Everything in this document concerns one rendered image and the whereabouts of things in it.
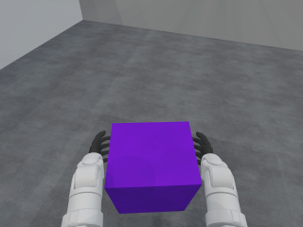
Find robot right hand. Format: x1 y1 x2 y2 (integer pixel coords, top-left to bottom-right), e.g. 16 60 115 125
192 131 213 166

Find left robot forearm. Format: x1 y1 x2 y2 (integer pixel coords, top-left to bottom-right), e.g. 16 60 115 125
61 152 104 227

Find right robot forearm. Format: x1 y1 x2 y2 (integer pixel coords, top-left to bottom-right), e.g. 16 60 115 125
201 153 248 227

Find carton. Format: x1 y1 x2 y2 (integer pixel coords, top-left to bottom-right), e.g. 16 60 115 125
104 121 202 214

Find robot left hand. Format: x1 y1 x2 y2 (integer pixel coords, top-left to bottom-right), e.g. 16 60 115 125
88 131 111 163

